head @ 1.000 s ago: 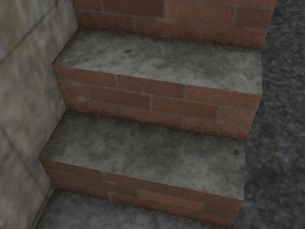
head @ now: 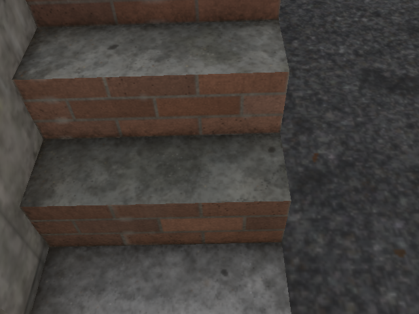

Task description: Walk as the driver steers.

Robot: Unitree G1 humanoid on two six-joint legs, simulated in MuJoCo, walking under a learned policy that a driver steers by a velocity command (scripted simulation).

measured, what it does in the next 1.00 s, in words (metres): walks ahead: left foot, then right foot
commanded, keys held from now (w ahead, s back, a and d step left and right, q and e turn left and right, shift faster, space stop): q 0.12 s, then w+q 0.34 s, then w+e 0.54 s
